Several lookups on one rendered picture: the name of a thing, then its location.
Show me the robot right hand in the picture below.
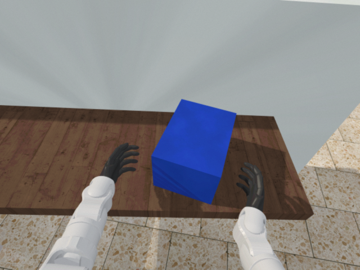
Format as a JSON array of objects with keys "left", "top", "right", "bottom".
[{"left": 236, "top": 162, "right": 264, "bottom": 212}]

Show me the left robot forearm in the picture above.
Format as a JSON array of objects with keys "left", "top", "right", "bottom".
[{"left": 39, "top": 176, "right": 115, "bottom": 270}]

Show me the right robot forearm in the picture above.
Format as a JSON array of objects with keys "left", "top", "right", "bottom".
[{"left": 232, "top": 206, "right": 285, "bottom": 270}]

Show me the carton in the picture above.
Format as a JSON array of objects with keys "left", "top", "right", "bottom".
[{"left": 151, "top": 99, "right": 237, "bottom": 204}]

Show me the robot left hand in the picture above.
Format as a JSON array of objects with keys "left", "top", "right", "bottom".
[{"left": 100, "top": 143, "right": 140, "bottom": 183}]

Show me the table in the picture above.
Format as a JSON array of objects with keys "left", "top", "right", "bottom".
[{"left": 0, "top": 105, "right": 314, "bottom": 252}]

